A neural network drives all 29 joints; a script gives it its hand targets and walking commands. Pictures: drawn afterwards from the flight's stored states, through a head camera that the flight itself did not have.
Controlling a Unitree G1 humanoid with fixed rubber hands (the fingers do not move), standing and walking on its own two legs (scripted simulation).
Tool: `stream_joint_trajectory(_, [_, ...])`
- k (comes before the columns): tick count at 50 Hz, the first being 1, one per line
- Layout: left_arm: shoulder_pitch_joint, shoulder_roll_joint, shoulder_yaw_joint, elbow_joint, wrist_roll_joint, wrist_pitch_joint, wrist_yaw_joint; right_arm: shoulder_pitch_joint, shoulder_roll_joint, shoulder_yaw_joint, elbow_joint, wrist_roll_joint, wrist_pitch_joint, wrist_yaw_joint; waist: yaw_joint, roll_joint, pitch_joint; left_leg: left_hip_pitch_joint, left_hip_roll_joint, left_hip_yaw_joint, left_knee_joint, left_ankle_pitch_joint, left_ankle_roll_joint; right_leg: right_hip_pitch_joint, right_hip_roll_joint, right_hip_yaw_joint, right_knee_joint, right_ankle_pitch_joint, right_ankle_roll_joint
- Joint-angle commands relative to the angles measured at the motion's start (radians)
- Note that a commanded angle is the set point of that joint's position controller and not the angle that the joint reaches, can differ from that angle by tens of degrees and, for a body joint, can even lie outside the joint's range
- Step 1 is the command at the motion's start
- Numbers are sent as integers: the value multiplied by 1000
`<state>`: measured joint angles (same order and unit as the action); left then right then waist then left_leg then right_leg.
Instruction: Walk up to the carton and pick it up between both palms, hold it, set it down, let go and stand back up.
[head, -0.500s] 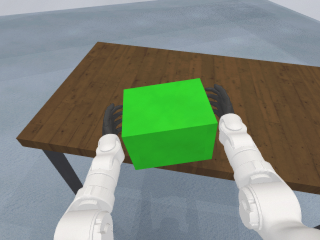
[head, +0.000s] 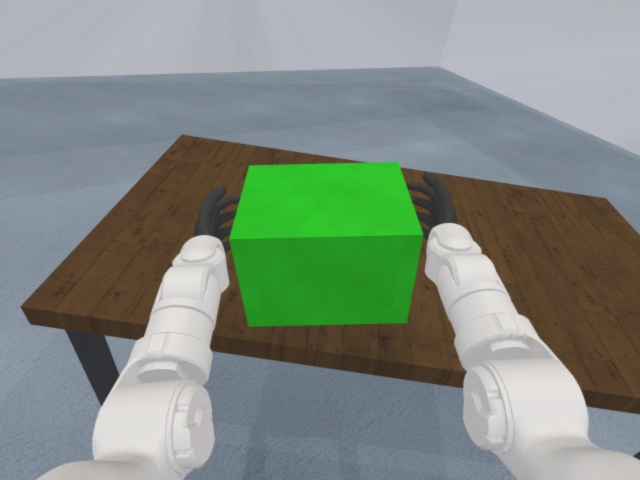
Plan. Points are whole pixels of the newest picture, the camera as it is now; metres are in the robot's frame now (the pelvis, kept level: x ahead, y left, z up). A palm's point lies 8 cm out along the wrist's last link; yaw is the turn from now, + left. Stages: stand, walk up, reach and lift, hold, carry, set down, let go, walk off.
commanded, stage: reach and lift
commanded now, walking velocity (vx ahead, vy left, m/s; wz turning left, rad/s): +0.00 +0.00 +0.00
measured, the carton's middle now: (325, 241) +0.41 +0.04 +0.13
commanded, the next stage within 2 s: hold in 0.82 s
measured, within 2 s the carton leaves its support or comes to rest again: neither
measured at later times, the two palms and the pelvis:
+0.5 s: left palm (226, 230) +0.38 +0.17 +0.15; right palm (454, 237) +0.40 -0.13 +0.18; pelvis +0.01 +0.01 +0.00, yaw +0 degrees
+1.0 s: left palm (217, 219) +0.38 +0.18 +0.17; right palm (455, 220) +0.39 -0.12 +0.21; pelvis +0.01 +0.01 +0.00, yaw +0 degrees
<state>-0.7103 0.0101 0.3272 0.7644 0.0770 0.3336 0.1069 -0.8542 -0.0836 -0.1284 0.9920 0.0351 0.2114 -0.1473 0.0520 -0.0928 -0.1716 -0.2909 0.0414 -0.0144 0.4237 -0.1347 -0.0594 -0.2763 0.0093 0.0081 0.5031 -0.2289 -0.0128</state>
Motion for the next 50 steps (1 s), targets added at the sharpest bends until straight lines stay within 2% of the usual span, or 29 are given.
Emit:
stream_joint_trajectory(1, [-968,-592,-453,-271,-41,-75,-202,-833,782,178,-338,80,-84,98,-118,134,-366,136,-114,41,-95,-18,41,241,0,-2,-223,111,68])
stream_joint_trajectory(2, [-991,-623,-500,-314,-57,-79,-196,-846,793,199,-383,85,-91,95,-122,163,-422,155,-115,36,-82,24,28,245,3,-8,-219,146,63])
stream_joint_trajectory(4, [-1007,-640,-560,-385,-94,-79,-183,-844,814,256,-440,116,-85,84,-124,169,-486,185,-114,25,-55,81,18,259,10,-12,-208,218,63])
stream_joint_trajectory(5, [-999,-658,-597,-411,-109,-77,-175,-828,816,267,-449,129,-82,80,-140,176,-488,224,-110,12,-42,118,6,234,19,-18,-201,259,62])
stream_joint_trajectory(6, [-987,-668,-616,-442,-109,-74,-167,-808,817,291,-459,141,-78,78,-134,185,-507,248,-107,6,-30,163,1,232,26,-25,-201,280,57])
stream_joint_trajectory(7, [-998,-692,-644,-467,-112,-71,-156,-826,811,304,-475,160,-82,79,-130,209,-542,277,-107,3,-15,204,-11,215,36,-29,-199,293,51])
stream_joint_trajectory(9, [-1023,-683,-668,-490,-130,-67,-140,-827,812,316,-493,162,-67,71,-130,230,-563,279,-108,2,-4,190,-17,200,34,-23,-200,270,46])
stream_joint_trajectory(12, [-967,-655,-619,-485,-95,-36,-139,-788,810,325,-466,171,-33,71,-114,190,-443,265,-109,-4,-28,155,3,204,30,-23,-207,243,59])
stream_joint_trajectory(15, [-931,-640,-576,-451,-74,-11,-144,-789,794,325,-454,177,-16,77,-92,180,-414,263,-107,1,-40,126,14,204,31,-22,-213,209,58])
stream_joint_trajectory(18, [-918,-616,-555,-472,-79,-1,-154,-787,826,368,-498,194,-5,68,-80,120,-424,240,-113,4,-46,135,34,252,29,-15,-200,269,73])
stream_joint_trajectory(19, [-925,-621,-570,-501,-96,-5,-156,-803,842,390,-535,199,-7,66,-76,111,-462,241,-114,1,-43,157,38,274,27,-14,-194,304,77])
stream_joint_trajectory(21, [-923,-628,-581,-485,-121,-5,-160,-858,853,425,-609,216,-6,58,-69,87,-502,221,-118,0,-36,149,42,287,27,-8,-188,337,85])
stream_joint_trajectory(22, [-926,-626,-582,-509,-129,-9,-158,-841,869,445,-619,228,0,54,-64,85,-527,227,-120,-2,-31,178,43,305,28,-5,-178,381,86])
stream_joint_trajectory(24, [-956,-606,-573,-536,-132,-10,-160,-824,878,454,-616,228,18,49,-69,76,-513,214,-125,-5,-33,156,49,300,26,-2,-178,381,91])
stream_joint_trajectory(25, [-919,-604,-563,-499,-125,-1,-163,-828,872,465,-634,235,23,48,-64,63,-502,206,-125,-7,-34,151,52,303,27,-6,-176,392,96])
stream_joint_trajectory(26, [-914,-587,-538,-476,-119,3,-165,-849,871,476,-641,237,32,48,-50,45,-488,191,-125,-3,-43,109,62,288,22,-1,-182,347,101])
stream_joint_trajectory(28, [-888,-571,-514,-472,-110,14,-171,-830,865,477,-650,234,44,45,-49,34,-465,178,-129,0,-50,85,70,291,14,2,-181,343,105])
stream_joint_trajectory(30, [-917,-551,-473,-448,-92,22,-180,-814,851,438,-586,212,56,45,-56,31,-398,172,-127,4,-69,20,78,247,9,-2,-196,254,107])
stream_joint_trajectory(31, [-942,-541,-456,-453,-91,21,-183,-808,865,431,-552,202,66,49,-48,19,-384,169,-124,7,-81,0,86,233,10,-4,-199,202,104])
stream_joint_trajectory(32, [-951,-548,-455,-460,-91,22,-182,-818,864,427,-552,206,63,53,-44,35,-398,170,-122,12,-77,11,79,234,9,-4,-203,189,101])
stream_joint_trajectory(34, [-961,-552,-476,-466,-106,26,-185,-837,872,445,-588,215,62,54,-52,34,-425,165,-124,10,-72,18,82,249,9,-5,-196,218,104])
stream_joint_trajectory(35, [-970,-554,-494,-511,-108,26,-183,-812,878,447,-590,221,61,52,-59,48,-447,186,-124,6,-68,52,77,266,12,-5,-187,264,103])
stream_joint_trajectory(39, [-987,-573,-527,-557,-114,39,-172,-836,868,459,-625,242,65,54,-61,97,-488,224,-124,1,-49,89,61,256,19,-15,-180,278,94])
stream_joint_trajectory(40, [-971,-597,-564,-579,-128,43,-168,-850,874,477,-671,254,60,52,-67,111,-512,231,-125,-5,-37,133,53,270,23,-14,-172,320,92])
stream_joint_trajectory(42, [-990,-606,-600,-630,-140,48,-166,-795,859,477,-647,261,71,48,-93,142,-515,262,-125,-13,-29,159,40,260,27,-18,-173,347,85])
stream_joint_trajectory(45, [-924,-619,-624,-642,-136,77,-160,-773,837,500,-684,297,83,42,-93,158,-520,287,-125,-20,-15,202,29,260,34,-18,-170,388,81])
stream_joint_trajectory(46, [-906,-619,-624,-637,-125,92,-161,-741,825,497,-666,298,95,40,-98,170,-486,292,-124,-19,-21,203,26,261,33,-14,-181,370,75])
stream_joint_trajectory(47, [-909,-621,-633,-650,-125,106,-166,-727,802,483,-661,295,103,37,-124,180,-457,308,-123,-21,-20,207,19,249,36,-22,-183,370,75])
stream_joint_trajectory(50, [-864,-608,-601,-625,-93,137,-176,-720,776,473,-657,293,123,33,-121,162,-408,296,-121,-17,-35,143,30,236,33,-25,-197,303,75])
